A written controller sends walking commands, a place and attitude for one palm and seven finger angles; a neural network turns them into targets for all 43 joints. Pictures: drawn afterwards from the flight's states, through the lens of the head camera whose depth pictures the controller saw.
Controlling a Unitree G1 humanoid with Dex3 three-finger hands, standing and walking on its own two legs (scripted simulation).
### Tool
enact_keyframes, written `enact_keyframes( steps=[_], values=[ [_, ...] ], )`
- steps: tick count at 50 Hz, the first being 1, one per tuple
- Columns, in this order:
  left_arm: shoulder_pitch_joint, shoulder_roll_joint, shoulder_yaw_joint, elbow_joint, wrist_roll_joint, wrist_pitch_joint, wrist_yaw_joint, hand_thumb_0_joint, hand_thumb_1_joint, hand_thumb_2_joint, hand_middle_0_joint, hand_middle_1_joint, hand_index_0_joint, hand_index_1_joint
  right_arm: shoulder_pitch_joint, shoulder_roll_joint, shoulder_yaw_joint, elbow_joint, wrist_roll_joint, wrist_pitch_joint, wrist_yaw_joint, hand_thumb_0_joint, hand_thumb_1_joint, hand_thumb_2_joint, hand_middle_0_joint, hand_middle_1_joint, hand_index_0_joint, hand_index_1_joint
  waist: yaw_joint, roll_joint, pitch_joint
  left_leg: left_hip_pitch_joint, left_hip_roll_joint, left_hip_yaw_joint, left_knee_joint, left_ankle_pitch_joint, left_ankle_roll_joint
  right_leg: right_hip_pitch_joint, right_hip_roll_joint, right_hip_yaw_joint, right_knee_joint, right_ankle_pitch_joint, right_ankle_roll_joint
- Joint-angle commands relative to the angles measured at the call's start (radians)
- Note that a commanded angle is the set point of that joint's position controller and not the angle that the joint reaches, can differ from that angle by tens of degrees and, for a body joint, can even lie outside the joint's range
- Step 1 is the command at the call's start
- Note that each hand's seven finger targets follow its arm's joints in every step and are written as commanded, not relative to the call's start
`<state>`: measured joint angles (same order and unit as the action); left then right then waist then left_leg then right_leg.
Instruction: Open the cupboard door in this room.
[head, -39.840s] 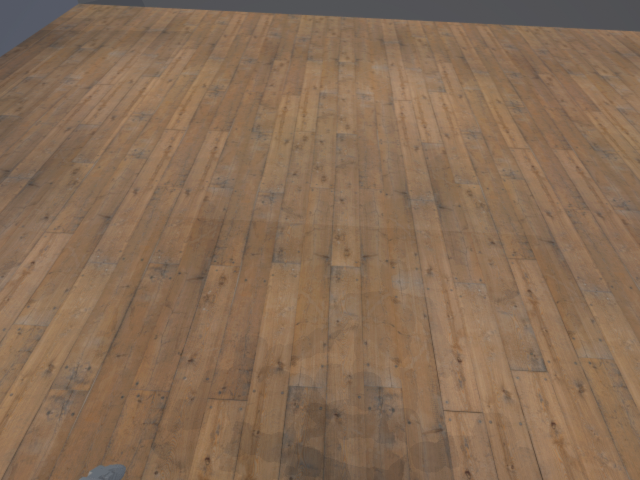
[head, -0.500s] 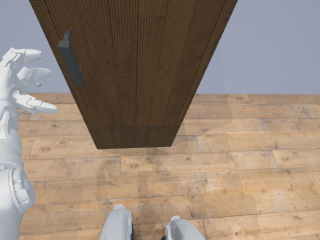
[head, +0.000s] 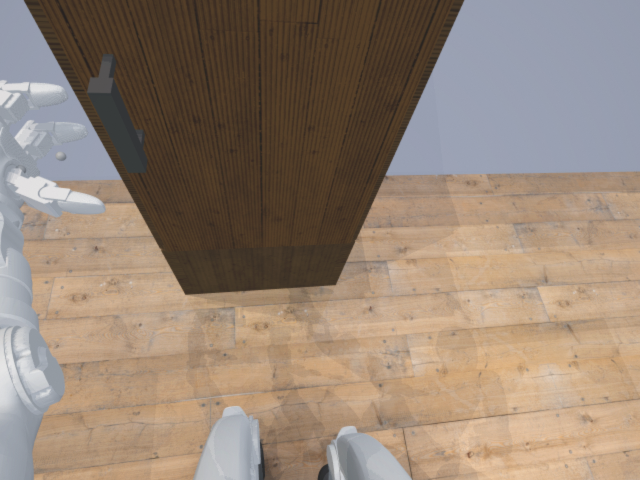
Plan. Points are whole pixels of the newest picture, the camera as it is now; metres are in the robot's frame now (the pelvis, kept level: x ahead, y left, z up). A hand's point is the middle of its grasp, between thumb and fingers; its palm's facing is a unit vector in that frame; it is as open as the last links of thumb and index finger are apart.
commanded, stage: move the hooked fingers beside the handle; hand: left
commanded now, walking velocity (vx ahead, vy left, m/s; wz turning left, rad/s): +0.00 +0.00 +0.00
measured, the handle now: (123, 117) +0.53 +0.22 +0.08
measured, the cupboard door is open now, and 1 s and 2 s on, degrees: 0 0 0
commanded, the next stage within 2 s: slide the fingers in behind the handle in 0.50 s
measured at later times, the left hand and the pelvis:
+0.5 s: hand (58, 157) +0.47 +0.28 +0.07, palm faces +0.08 -1.00 +0.00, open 14.0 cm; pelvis +0.00 +0.00 +0.00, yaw +1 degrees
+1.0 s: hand (85, 160) +0.47 +0.25 +0.07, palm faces +0.06 -1.00 +0.01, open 14.0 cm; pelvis +0.00 +0.00 +0.00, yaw +1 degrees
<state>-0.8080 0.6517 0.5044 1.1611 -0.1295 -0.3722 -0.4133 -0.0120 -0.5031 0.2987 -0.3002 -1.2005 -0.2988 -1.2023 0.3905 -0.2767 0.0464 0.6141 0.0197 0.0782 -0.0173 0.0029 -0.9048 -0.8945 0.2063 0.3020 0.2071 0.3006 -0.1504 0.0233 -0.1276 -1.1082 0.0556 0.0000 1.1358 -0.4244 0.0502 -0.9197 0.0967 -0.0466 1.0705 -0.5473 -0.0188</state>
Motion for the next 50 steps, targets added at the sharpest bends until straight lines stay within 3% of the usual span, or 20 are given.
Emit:
enact_keyframes(
  steps=[1,6,10,13,15,17,18,22,25,29,33,36,38,41,44,46,47,48,50],
  values=[
    [-0.399,0.296,0.007,-0.219,-0.028,-0.076,-0.002,0.0,-0.5,0.3,-0.3,-1.2,-0.3,-1.2,0.14,-0.206,-0.08,-0.051,-0.003,-0.018,-0.022,0.0,-0.9,-0.9,0.2,0.3,0.2,0.3,0.002,0.18,-0.439,0.614,0.002,-0.098,-0.105,0.335,-0.009,-0.07,-0.006,0.019,-0.142,0.286,-0.01],
    [-0.408,0.282,0.001,-0.216,-0.038,-0.085,-0.009,0.0,-0.5,0.3,-0.3,-1.2,-0.3,-1.2,0.137,-0.209,-0.082,-0.042,-0.005,-0.019,-0.024,0.0,-0.9,-0.9,0.2,0.3,0.2,0.3,0.005,0.185,-0.452,0.647,0.004,-0.113,-0.107,0.344,-0.014,-0.086,-0.007,0.011,-0.14,0.272,-0.015],
    [-0.389,0.23,-0.035,-0.213,-0.043,-0.075,-0.011,0.0,-0.5,0.3,-0.3,-1.2,-0.3,-1.2,0.13,-0.203,-0.083,-0.045,-0.005,-0.014,-0.021,0.0,-0.9,-0.9,0.2,0.3,0.2,0.3,0.007,0.195,-0.445,0.675,0.005,-0.121,-0.112,0.356,-0.018,-0.108,-0.009,0.004,-0.141,0.269,-0.016],
    [-0.394,0.26,-0.007,-0.216,-0.046,-0.072,0.0,0.0,-0.5,0.3,-0.3,-1.2,-0.3,-1.2,0.129,-0.208,-0.081,-0.052,-0.006,-0.014,-0.023,0.0,-0.9,-0.9,0.2,0.3,0.2,0.3,0.01,0.165,-0.442,0.633,-0.002,-0.116,-0.107,0.338,-0.011,-0.082,-0.009,0.01,-0.138,0.27,-0.018],
    [-0.407,0.27,-0.01,-0.187,-0.034,-0.068,0.009,0.0,-0.5,0.3,-0.3,-1.2,-0.3,-1.2,0.126,-0.208,-0.078,-0.05,-0.004,-0.012,-0.024,0.0,-0.9,-0.9,0.2,0.3,0.2,0.3,-0.001,0.142,-0.414,0.6,0.0,-0.112,-0.106,0.307,-0.01,-0.087,-0.01,0.012,-0.14,0.255,-0.012],
    [-0.446,0.282,-0.012,-0.195,-0.027,-0.076,0.015,0.0,-0.5,0.3,-0.3,-1.2,-0.3,-1.2,0.12,-0.209,-0.076,-0.05,-0.003,-0.015,-0.025,0.0,-0.9,-0.9,0.2,0.3,0.2,0.3,-0.007,0.167,-0.399,0.585,0.0,-0.109,-0.105,0.265,-0.01,-0.102,-0.011,0.017,-0.143,0.224,-0.012],
    [-0.475,0.297,0.001,-0.225,-0.031,-0.091,0.018,0.0,-0.5,0.3,-0.3,-1.2,-0.3,-1.2,0.124,-0.209,-0.076,-0.048,-0.006,-0.018,-0.027,0.0,-0.9,-0.9,0.2,0.3,0.2,0.3,-0.006,0.18,-0.424,0.604,0.0,-0.113,-0.099,0.292,-0.009,-0.096,-0.009,0.017,-0.133,0.241,-0.016],
    [-0.426,0.305,0.01,-0.209,-0.025,-0.096,0.012,0.0,-0.5,0.3,-0.3,-1.2,-0.3,-1.2,0.126,-0.21,-0.078,-0.047,-0.006,-0.019,-0.025,0.0,-0.9,-0.9,0.2,0.3,0.2,0.3,0.008,0.199,-0.466,0.646,0.004,-0.119,-0.102,0.331,-0.017,-0.091,-0.008,0.013,-0.131,0.256,-0.018],
    [-0.417,0.254,-0.028,-0.224,-0.034,-0.085,-0.001,0.0,-0.5,0.3,-0.3,-1.2,-0.3,-1.2,0.125,-0.204,-0.077,-0.047,-0.006,-0.015,-0.022,0.0,-0.9,-0.9,0.2,0.3,0.2,0.3,0.007,0.224,-0.484,0.675,0.004,-0.119,-0.1,0.364,-0.018,-0.101,-0.008,0.01,-0.129,0.277,-0.016],
    [-0.394,0.282,-0.003,-0.183,-0.037,-0.065,-0.005,0.0,-0.5,0.3,-0.3,-1.2,-0.3,-1.2,0.129,-0.212,-0.078,-0.049,-0.002,-0.011,-0.025,0.0,-0.9,-0.9,0.2,0.3,0.2,0.3,0.004,0.155,-0.435,0.614,0.003,-0.116,-0.106,0.322,-0.012,-0.089,-0.008,0.01,-0.136,0.263,-0.013],
    [-0.425,0.255,-0.018,-0.203,-0.044,-0.077,0.005,0.0,-0.5,0.3,-0.3,-1.2,-0.3,-1.2,0.133,-0.204,-0.076,-0.045,-0.005,-0.016,-0.024,0.0,-0.9,-0.9,0.2,0.3,0.2,0.3,-0.005,0.154,-0.422,0.595,0.0,-0.111,-0.102,0.299,-0.007,-0.085,-0.006,0.012,-0.138,0.253,-0.015],
    [-0.409,0.263,-0.008,-0.223,-0.042,-0.09,0.011,0.0,-0.5,0.3,-0.3,-1.2,-0.3,-1.2,0.131,-0.206,-0.081,-0.043,-0.006,-0.019,-0.022,0.0,-0.9,-0.9,0.2,0.3,0.2,0.3,0.006,0.177,-0.454,0.617,0.001,-0.112,-0.102,0.31,-0.013,-0.084,-0.008,0.015,-0.135,0.256,-0.015],
    [-0.415,0.222,-0.034,-0.254,-0.043,-0.099,0.013,0.0,-0.5,0.3,-0.3,-1.2,-0.3,-1.2,0.131,-0.199,-0.082,-0.045,-0.008,-0.018,-0.018,0.0,-0.9,-0.9,0.2,0.3,0.2,0.3,0.009,0.207,-0.467,0.654,0.001,-0.118,-0.104,0.333,-0.016,-0.095,-0.007,0.011,-0.13,0.261,-0.021],
    [-0.405,0.198,-0.046,-0.236,-0.04,-0.086,0.029,0.0,-0.5,0.3,-0.3,-1.2,-0.3,-1.2,0.131,-0.199,-0.083,-0.041,-0.007,-0.015,-0.015,0.0,-0.9,-0.9,0.2,0.3,0.2,0.3,0.007,0.189,-0.45,0.656,0.003,-0.126,-0.117,0.309,-0.018,-0.107,-0.007,0.003,-0.136,0.24,-0.018],
    [-0.388,0.18,-0.051,-0.266,-0.036,-0.086,0.049,0.0,-0.5,0.3,-0.3,-1.2,-0.3,-1.2,0.127,-0.195,-0.084,-0.048,-0.007,-0.015,-0.011,0.0,-0.9,-0.9,0.2,0.3,0.2,0.3,0.017,0.194,-0.477,0.679,0.002,-0.124,-0.117,0.339,-0.02,-0.098,-0.008,0.003,-0.133,0.259,-0.019],
    [-0.396,0.18,-0.047,-0.231,-0.035,-0.078,0.066,0.0,-0.5,0.3,-0.3,-1.2,-0.3,-1.2,0.127,-0.195,-0.083,-0.046,-0.007,-0.013,-0.011,0.0,-0.9,-0.9,0.2,0.3,0.2,0.3,0.003,0.139,-0.42,0.62,0.0,-0.118,-0.121,0.277,-0.014,-0.089,-0.008,0.005,-0.145,0.233,-0.013],
    [-0.412,0.182,-0.055,-0.216,-0.03,-0.075,0.073,0.0,-0.5,0.3,-0.3,-1.2,-0.3,-1.2,0.123,-0.196,-0.079,-0.046,-0.006,-0.013,-0.012,0.0,-0.9,-0.9,0.2,0.3,0.2,0.3,-0.003,0.139,-0.391,0.59,-0.002,-0.116,-0.125,0.242,-0.013,-0.09,-0.009,0.008,-0.149,0.214,-0.012],
    [-0.432,0.204,-0.035,-0.22,-0.027,-0.082,0.083,0.0,-0.5,0.3,-0.3,-1.2,-0.3,-1.2,0.128,-0.197,-0.079,-0.044,-0.008,-0.015,-0.014,0.0,-0.9,-0.9,0.2,0.3,0.2,0.3,-0.003,0.131,-0.388,0.583,-0.004,-0.115,-0.119,0.245,-0.01,-0.084,-0.009,0.012,-0.146,0.219,-0.015],
    [-0.45,0.183,-0.057,-0.231,-0.019,-0.091,0.09,0.0,-0.5,0.3,-0.3,-1.2,-0.3,-1.2,0.122,-0.193,-0.078,-0.046,-0.01,-0.02,-0.012,0.0,-0.9,-0.9,0.2,0.3,0.2,0.3,-0.005,0.163,-0.411,0.597,-0.004,-0.114,-0.117,0.25,-0.013,-0.091,-0.011,0.013,-0.142,0.22,-0.014]
  ],
)
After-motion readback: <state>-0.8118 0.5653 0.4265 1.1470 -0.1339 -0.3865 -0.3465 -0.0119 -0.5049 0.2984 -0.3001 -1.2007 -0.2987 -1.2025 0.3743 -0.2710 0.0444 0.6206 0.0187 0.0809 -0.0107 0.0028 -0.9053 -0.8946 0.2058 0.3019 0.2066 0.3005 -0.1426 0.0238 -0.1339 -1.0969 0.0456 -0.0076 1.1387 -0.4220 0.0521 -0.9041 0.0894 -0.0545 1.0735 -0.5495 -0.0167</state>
